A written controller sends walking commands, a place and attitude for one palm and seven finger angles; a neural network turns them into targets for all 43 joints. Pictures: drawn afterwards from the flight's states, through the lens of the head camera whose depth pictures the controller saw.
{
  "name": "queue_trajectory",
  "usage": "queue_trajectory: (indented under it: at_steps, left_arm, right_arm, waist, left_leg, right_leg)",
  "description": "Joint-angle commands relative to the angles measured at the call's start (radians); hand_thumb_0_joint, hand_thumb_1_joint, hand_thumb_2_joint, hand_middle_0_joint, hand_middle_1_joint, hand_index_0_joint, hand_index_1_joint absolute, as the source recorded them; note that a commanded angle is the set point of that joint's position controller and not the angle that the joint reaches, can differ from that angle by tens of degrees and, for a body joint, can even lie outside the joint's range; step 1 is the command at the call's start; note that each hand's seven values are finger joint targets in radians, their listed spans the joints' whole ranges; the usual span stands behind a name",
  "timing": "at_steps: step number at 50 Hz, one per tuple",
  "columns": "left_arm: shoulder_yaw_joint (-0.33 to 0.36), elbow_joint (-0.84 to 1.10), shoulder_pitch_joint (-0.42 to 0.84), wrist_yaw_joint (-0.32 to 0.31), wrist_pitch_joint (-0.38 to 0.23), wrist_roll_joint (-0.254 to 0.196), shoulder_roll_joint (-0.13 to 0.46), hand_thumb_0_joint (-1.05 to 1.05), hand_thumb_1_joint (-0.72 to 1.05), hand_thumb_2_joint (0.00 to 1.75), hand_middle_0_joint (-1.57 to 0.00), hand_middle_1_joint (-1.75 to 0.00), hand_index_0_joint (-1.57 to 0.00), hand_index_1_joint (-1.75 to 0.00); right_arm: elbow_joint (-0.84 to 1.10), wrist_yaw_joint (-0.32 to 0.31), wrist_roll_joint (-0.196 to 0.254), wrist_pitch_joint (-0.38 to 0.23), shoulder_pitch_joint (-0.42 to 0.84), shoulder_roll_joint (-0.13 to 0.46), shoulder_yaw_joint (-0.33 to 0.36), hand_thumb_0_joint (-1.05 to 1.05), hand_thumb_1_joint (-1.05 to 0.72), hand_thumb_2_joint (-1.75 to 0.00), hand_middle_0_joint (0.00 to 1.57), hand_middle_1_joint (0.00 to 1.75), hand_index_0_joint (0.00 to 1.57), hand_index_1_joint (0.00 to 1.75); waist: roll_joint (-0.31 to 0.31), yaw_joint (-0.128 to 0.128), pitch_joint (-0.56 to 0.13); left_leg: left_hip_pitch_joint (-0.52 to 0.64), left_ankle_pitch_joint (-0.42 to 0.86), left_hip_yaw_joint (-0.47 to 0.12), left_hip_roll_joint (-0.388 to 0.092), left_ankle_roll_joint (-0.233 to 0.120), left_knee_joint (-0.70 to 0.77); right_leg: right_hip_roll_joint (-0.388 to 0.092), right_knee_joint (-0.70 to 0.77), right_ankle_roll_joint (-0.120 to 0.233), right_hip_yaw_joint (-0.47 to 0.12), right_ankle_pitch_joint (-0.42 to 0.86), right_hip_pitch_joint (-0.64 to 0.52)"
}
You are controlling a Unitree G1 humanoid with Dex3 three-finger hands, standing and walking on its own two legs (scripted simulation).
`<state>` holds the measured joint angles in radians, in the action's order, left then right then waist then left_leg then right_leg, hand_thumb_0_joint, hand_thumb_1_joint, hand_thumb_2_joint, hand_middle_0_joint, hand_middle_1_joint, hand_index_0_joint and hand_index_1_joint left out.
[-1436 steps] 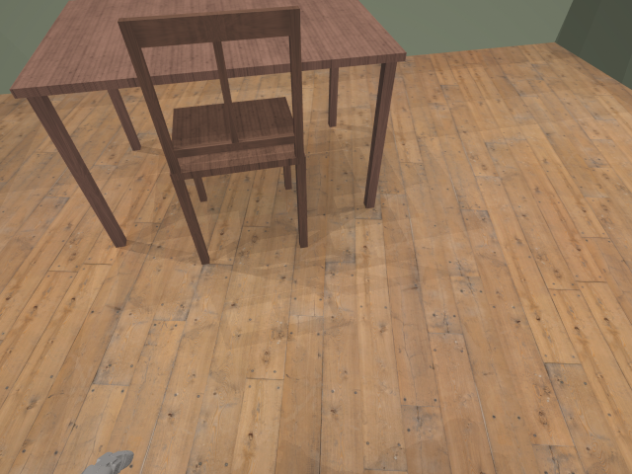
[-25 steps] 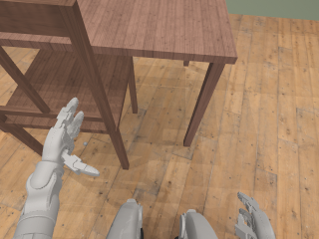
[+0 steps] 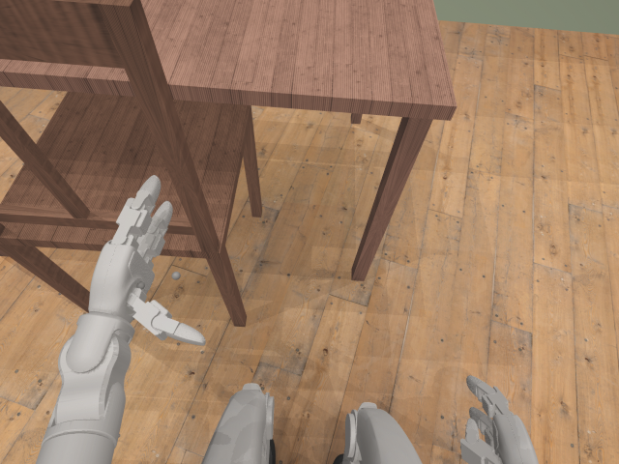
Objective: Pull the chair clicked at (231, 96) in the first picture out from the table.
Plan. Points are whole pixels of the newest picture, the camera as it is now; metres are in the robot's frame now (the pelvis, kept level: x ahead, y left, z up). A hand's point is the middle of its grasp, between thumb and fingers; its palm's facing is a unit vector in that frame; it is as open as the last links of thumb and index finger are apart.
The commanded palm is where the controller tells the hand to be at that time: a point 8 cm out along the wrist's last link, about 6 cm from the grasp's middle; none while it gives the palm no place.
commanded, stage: aim the fingers beside a spindle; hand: left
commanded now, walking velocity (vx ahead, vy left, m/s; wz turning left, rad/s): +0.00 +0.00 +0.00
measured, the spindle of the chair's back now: (28, 152) +0.48 +0.41 +0.06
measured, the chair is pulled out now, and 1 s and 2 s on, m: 0.00 0.00 0.00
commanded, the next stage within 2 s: push the fingers through the gap in 0.10 s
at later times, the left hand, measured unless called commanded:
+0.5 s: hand (179, 250) +0.37 +0.19 +0.03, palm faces -0.03 -1.00 -0.04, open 17.0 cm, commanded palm +0.34 +0.24 +0.04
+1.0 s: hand (182, 225) +0.40 +0.19 +0.04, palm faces -0.01 -1.00 -0.02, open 17.0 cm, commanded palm +0.38 +0.24 +0.04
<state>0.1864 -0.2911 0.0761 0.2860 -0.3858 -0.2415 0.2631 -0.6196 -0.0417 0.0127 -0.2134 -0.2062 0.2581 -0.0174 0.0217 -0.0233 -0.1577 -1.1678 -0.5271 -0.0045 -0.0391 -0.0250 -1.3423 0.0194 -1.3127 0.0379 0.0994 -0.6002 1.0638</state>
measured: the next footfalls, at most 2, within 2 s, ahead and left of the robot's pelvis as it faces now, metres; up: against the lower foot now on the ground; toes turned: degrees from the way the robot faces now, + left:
none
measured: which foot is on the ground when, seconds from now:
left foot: down 0.00-1.00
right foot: down 0.00-1.00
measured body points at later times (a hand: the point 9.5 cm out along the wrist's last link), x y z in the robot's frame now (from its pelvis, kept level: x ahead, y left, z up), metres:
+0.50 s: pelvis +0.00 -0.01 -0.01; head +0.11 +0.01 +0.43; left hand +0.36 +0.24 +0.04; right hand +0.16 -0.26 -0.10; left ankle +0.06 +0.10 -0.61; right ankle +0.02 -0.11 -0.61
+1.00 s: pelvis +0.00 -0.01 +0.00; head +0.10 +0.01 +0.43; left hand +0.39 +0.24 +0.04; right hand +0.13 -0.26 -0.11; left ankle +0.06 +0.10 -0.61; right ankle +0.02 -0.11 -0.61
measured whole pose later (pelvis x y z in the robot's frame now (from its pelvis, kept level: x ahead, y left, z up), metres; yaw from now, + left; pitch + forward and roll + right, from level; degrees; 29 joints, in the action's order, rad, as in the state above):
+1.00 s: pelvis +0.00 -0.01 +0.00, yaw -1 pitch +22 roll -3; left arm 0.29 -0.64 0.39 0.27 -0.38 -0.20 0.32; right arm -0.65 -0.03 0.02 -0.16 -0.23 0.26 -0.02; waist 0.02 -0.06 -0.18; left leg -1.22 -0.52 0.00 -0.05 -0.02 -1.35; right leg 0.03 -1.33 0.04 0.09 -0.59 1.13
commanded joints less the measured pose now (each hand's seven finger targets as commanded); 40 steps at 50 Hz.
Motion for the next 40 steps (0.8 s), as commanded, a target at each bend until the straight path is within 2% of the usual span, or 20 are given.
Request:
queue_trajectory:
  at_steps: [1,4,5,7,9,10,11,13,15,18,21,22,23,25,27,31,33,36,37,40]
  left_arm:
    - [0.154,0.024,0.219,-0.069,-0.042,0.014,0.223,0.0,-0.5,0.3,-0.06,-0.08,-0.06,-0.08]
    - [0.106,-0.071,0.173,-0.018,0.016,0.005,0.166,0.0,-0.5,0.3,-0.06,-0.08,-0.06,-0.08]
    - [0.107,-0.052,0.173,0.0,0.021,-0.001,0.172,0.0,-0.5,0.3,-0.06,-0.08,-0.06,-0.08]
    - [0.034,0.077,0.234,0.036,0.011,-0.022,0.125,0.0,-0.5,0.3,-0.06,-0.08,-0.06,-0.08]
    - [0.05,0.187,0.287,0.043,-0.021,-0.04,0.164,0.0,-0.5,0.3,-0.06,-0.08,-0.06,-0.08]
    - [0.08,0.253,0.318,0.032,-0.044,-0.04,0.205,0.0,-0.5,0.3,-0.06,-0.08,-0.06,-0.08]
    - [0.076,0.241,0.331,0.017,-0.058,-0.036,0.2,0.0,-0.5,0.3,-0.06,-0.08,-0.06,-0.08]
    - [0.102,0.161,0.394,-0.021,-0.081,-0.016,0.216,0.0,-0.5,0.3,-0.06,-0.08,-0.06,-0.08]
    - [0.132,0.068,0.422,-0.054,-0.09,0.006,0.232,0.0,-0.5,0.3,-0.06,-0.08,-0.06,-0.08]
    - [0.113,0.003,0.361,-0.053,-0.067,0.025,0.201,0.0,-0.5,0.3,-0.06,-0.08,-0.06,-0.08]
    - [0.104,0.037,0.324,-0.019,-0.027,0.016,0.206,0.0,-0.5,0.3,-0.06,-0.08,-0.06,-0.08]
    - [0.109,0.04,0.31,-0.007,-0.013,0.009,0.211,0.0,-0.5,0.3,-0.06,-0.08,-0.06,-0.08]
    - [0.098,0.058,0.326,0.003,-0.005,0.0,0.206,0.0,-0.5,0.3,-0.06,-0.08,-0.06,-0.08]
    - [0.124,0.062,0.355,0.007,-0.002,-0.012,0.227,0.0,-0.5,0.3,-0.06,-0.08,-0.06,-0.08]
    - [0.129,0.039,0.375,0.002,-0.011,-0.023,0.218,0.0,-0.5,0.3,-0.06,-0.08,-0.06,-0.08]
    - [0.162,-0.054,0.459,-0.024,-0.052,-0.005,0.238,0.0,-0.5,0.3,-0.06,-0.08,-0.06,-0.08]
    - [0.148,-0.075,0.471,-0.018,-0.068,0.006,0.233,0.0,-0.5,0.3,-0.06,-0.08,-0.06,-0.08]
    - [0.116,-0.039,0.494,0.003,-0.08,0.013,0.224,0.0,-0.5,0.3,-0.06,-0.08,-0.06,-0.08]
    - [0.115,-0.054,0.48,0.009,-0.072,0.011,0.225,0.0,-0.5,0.3,-0.06,-0.08,-0.06,-0.08]
    - [0.109,-0.066,0.542,0.016,-0.055,0.01,0.231,0.0,-0.5,0.3,-0.06,-0.08,-0.06,-0.08]
  right_arm:
    - [0.108,-0.001,-0.002,-0.024,0.014,0.147,0.049,0.0,-0.9,-0.9,0.2,0.3,0.2,0.3]
    - [0.135,0.005,0.006,-0.009,0.004,0.153,0.048,0.0,-0.9,-0.9,0.2,0.3,0.2,0.3]
    - [0.142,0.005,0.01,-0.007,0.003,0.155,0.049,0.0,-0.9,-0.9,0.2,0.3,0.2,0.3]
    - [0.164,0.005,0.015,-0.013,-0.001,0.153,0.057,0.0,-0.9,-0.9,0.2,0.3,0.2,0.3]
    - [0.167,-0.002,0.013,-0.024,-0.004,0.155,0.059,0.0,-0.9,-0.9,0.2,0.3,0.2,0.3]
    - [0.162,-0.004,0.012,-0.028,-0.007,0.156,0.064,0.0,-0.9,-0.9,0.2,0.3,0.2,0.3]
    - [0.147,-0.005,0.01,-0.032,-0.009,0.154,0.063,0.0,-0.9,-0.9,0.2,0.3,0.2,0.3]
    - [0.108,-0.011,0.003,-0.036,-0.008,0.154,0.058,0.0,-0.9,-0.9,0.2,0.3,0.2,0.3]
    - [0.087,-0.011,-0.003,-0.035,-0.003,0.152,0.053,0.0,-0.9,-0.9,0.2,0.3,0.2,0.3]
    - [0.102,-0.002,-0.004,-0.024,-0.005,0.152,0.053,0.0,-0.9,-0.9,0.2,0.3,0.2,0.3]
    - [0.122,0.005,0.003,-0.012,-0.02,0.157,0.06,0.0,-0.9,-0.9,0.2,0.3,0.2,0.3]
    - [0.129,0.006,0.006,-0.006,-0.026,0.158,0.062,0.0,-0.9,-0.9,0.2,0.3,0.2,0.3]
    - [0.134,0.006,0.01,-0.002,-0.023,0.155,0.06,0.0,-0.9,-0.9,0.2,0.3,0.2,0.3]
    - [0.13,0.003,0.011,0.003,-0.025,0.156,0.06,0.0,-0.9,-0.9,0.2,0.3,0.2,0.3]
    - [0.123,0.0,0.012,0.005,-0.021,0.15,0.058,0.0,-0.9,-0.9,0.2,0.3,0.2,0.3]
    - [0.09,-0.004,0.005,0.004,-0.029,0.148,0.056,0.0,-0.9,-0.9,0.2,0.3,0.2,0.3]
    - [0.089,-0.001,0.003,0.004,-0.033,0.149,0.057,0.0,-0.9,-0.9,0.2,0.3,0.2,0.3]
    - [0.095,0.004,0.006,0.001,-0.038,0.154,0.061,0.0,-0.9,-0.9,0.2,0.3,0.2,0.3]
    - [0.095,0.003,0.007,0.004,-0.044,0.158,0.064,0.0,-0.9,-0.9,0.2,0.3,0.2,0.3]
    - [0.087,0.001,0.011,0.008,-0.051,0.162,0.063,0.0,-0.9,-0.9,0.2,0.3,0.2,0.3]
  waist:
    - [0.008,-0.005,-0.261]
    - [-0.01,-0.002,-0.259]
    - [0.001,0.007,-0.297]
    - [0.033,-0.008,-0.39]
    - [0.058,-0.014,-0.444]
    - [0.087,-0.001,-0.484]
    - [0.084,-0.014,-0.454]
    - [0.034,-0.037,-0.354]
    - [0.025,-0.038,-0.303]
    - [0.058,-0.012,-0.353]
    - [0.089,0.006,-0.467]
    - [0.064,0.006,-0.478]
    - [0.074,0.001,-0.473]
    - [0.039,-0.006,-0.464]
    - [0.008,-0.018,-0.404]
    - [-0.012,-0.031,-0.343]
    - [0.006,-0.028,-0.356]
    - [0.092,-0.021,-0.428]
    - [0.065,-0.024,-0.433]
    - [0.066,-0.037,-0.429]
  left_leg:
    - [0.241,0.104,-0.067,0.034,0.01,0.184]
    - [0.208,0.099,-0.053,0.04,0.006,0.182]
    - [0.222,0.12,-0.05,0.039,0.007,0.179]
    - [0.317,0.189,-0.059,0.035,0.006,0.175]
    - [0.367,0.244,-0.07,0.031,0.007,0.166]
    - [0.418,0.276,-0.077,0.028,0.012,0.172]
    - [0.431,0.276,-0.082,0.027,0.014,0.171]
    - [0.351,0.204,-0.087,0.023,0.012,0.16]
    - [0.273,0.145,-0.076,0.029,0.008,0.142]
    - [0.283,0.159,-0.064,0.034,0.012,0.154]
    - [0.361,0.262,-0.058,0.033,0.015,0.16]
    - [0.372,0.286,-0.059,0.032,0.015,0.163]
    - [0.371,0.295,-0.057,0.033,0.014,0.162]
    - [0.346,0.297,-0.058,0.031,0.011,0.156]
    - [0.299,0.259,-0.051,0.032,0.007,0.151]
    - [0.227,0.209,-0.041,0.032,0.004,0.127]
    - [0.235,0.208,-0.042,0.032,0.005,0.128]
    - [0.328,0.239,-0.053,0.029,0.012,0.144]
    - [0.337,0.246,-0.055,0.029,0.011,0.145]
    - [0.344,0.242,-0.068,0.025,0.012,0.153]
  right_leg:
    - [0.025,0.207,-0.01,-0.089,0.14,-0.061]
    - [0.022,0.218,-0.006,-0.097,0.143,-0.095]
    - [0.02,0.213,-0.007,-0.098,0.169,-0.108]
    - [0.018,0.206,-0.007,-0.092,0.243,-0.123]
    - [0.023,0.194,-0.004,-0.089,0.287,-0.134]
    - [0.023,0.191,-0.003,-0.09,0.303,-0.13]
    - [0.025,0.19,-0.004,-0.085,0.295,-0.1]
    - [0.028,0.187,-0.008,-0.082,0.229,-0.04]
    - [0.027,0.187,-0.008,-0.095,0.176,-0.016]
    - [0.022,0.18,-0.005,-0.092,0.195,-0.045]
    - [0.02,0.177,-0.003,-0.094,0.305,-0.115]
    - [0.021,0.181,-0.005,-0.093,0.332,-0.135]
    - [0.021,0.184,-0.007,-0.095,0.347,-0.145]
    - [0.023,0.187,-0.011,-0.099,0.357,-0.159]
    - [0.023,0.2,-0.014,-0.108,0.327,-0.154]
    - [0.022,0.201,-0.014,-0.126,0.276,-0.122]
    - [0.022,0.196,-0.012,-0.128,0.273,-0.115]
    - [0.022,0.185,-0.005,-0.112,0.289,-0.093]
    - [0.023,0.19,-0.006,-0.111,0.296,-0.096]
    - [0.024,0.188,-0.008,-0.1,0.287,-0.073]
